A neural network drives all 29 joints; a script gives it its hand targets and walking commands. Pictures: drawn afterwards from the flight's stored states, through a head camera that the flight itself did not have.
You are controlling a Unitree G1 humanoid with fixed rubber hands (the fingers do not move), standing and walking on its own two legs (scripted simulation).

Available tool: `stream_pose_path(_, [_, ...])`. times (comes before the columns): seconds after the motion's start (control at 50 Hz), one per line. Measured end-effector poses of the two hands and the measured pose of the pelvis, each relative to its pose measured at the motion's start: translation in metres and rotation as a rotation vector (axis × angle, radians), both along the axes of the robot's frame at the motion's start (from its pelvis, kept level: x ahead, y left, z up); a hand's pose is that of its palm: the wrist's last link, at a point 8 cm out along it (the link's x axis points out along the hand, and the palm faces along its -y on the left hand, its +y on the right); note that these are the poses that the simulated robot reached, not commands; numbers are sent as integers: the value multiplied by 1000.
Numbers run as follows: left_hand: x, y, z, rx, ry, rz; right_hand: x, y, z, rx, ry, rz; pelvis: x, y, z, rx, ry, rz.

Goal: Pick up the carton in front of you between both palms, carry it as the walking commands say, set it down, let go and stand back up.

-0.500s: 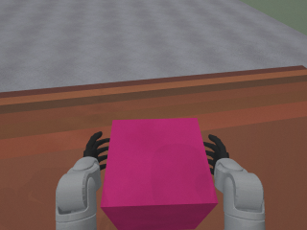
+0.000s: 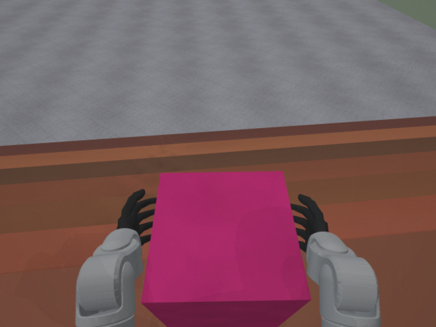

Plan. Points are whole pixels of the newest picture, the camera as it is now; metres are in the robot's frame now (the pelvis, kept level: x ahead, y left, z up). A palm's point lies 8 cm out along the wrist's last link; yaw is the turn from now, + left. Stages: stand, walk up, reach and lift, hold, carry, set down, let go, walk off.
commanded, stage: carry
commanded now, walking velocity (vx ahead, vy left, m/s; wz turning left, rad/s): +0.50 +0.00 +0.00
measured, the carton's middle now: (222, 256) +0.27 +0.00 +0.01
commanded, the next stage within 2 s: none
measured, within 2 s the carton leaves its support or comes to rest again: neither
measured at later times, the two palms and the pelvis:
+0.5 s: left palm (160, 92) +0.68 +0.15 +0.11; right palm (272, 95) +0.67 -0.15 +0.11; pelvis +0.32 +0.02 -0.01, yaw -1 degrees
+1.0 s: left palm (174, 50) +1.02 +0.15 +0.09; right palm (256, 51) +1.02 -0.15 +0.08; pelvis +0.64 +0.00 -0.04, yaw -2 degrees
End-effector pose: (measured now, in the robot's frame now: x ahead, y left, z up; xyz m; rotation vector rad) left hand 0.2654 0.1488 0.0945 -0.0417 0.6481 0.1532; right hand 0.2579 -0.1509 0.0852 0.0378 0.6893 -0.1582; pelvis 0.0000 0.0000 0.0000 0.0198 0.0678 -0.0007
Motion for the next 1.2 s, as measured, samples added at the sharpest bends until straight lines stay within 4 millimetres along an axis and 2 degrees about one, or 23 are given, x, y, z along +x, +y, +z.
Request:
stream_pose_path(0.08, [75,10,-7,-24,-49,-24,68,10,-1,-9,-49,-35,68,16,-22,-11,-23,-29])
stream_pose_path(0.12, [112,14,-13,-36,-40,-38,100,14,-3,-19,-40,-50,94,23,-27,2,-27,-36])
stream_pose_path(0.2, [172,15,-13,-38,28,-67,149,16,-4,-13,28,-87,135,32,-15,-15,-15,-47])
stream_pose_path(0.3, [246,13,1,-28,33,-83,221,14,9,-28,35,-82,189,36,-3,-30,-3,-39])
stream_pose_path(0.44, [363,11,19,25,13,-76,351,11,26,-62,17,-10,277,26,-3,-28,12,-22])
stream_pose_path(0.5, [416,5,18,44,27,-66,408,6,22,-68,31,16,321,16,-11,-18,13,-15])
stream_pose_path(0.58, [484,-2,8,78,42,-37,487,-2,5,-55,43,64,381,0,-30,-18,1,-2])
stream_pose_path(0.64, [520,-3,-5,82,97,-10,532,-3,-9,-39,95,88,414,-9,-27,-11,7,-5])
stream_pose_path(0.72, [559,-2,-18,50,153,28,580,-2,-17,-25,151,94,456,-18,-14,3,25,-4])
stream_pose_path(0.8, [606,-2,-15,16,114,56,628,-3,-15,-3,113,73,501,-22,-8,13,43,-7])
stream_pose_path(0.88, [661,-4,-5,0,34,53,675,-4,-6,12,34,38,551,-18,-12,7,52,-16])
stream_pose_path(0.98, [735,2,-2,4,-29,21,743,1,-2,-3,-31,19,627,-8,-34,-28,39,-33])
stream_pose_path(1.06, [802,13,-21,23,-49,-14,805,12,-16,-35,-51,20,700,5,-75,-67,-4,-46])
stream_pose_path(1.1, [840,11,-38,3,-58,-71,832,12,-29,-72,-57,-3,737,13,-103,-68,-34,-43])
stream_pose_path(1.14, [873,7,-60,6,-39,-112,856,10,-50,-74,-36,-6,763,19,-125,-55,-35,-33])
stream_pose_path(1.2, [905,2,-98,26,64,-140,881,7,-91,-62,68,-18,793,29,-136,-38,-29,-28])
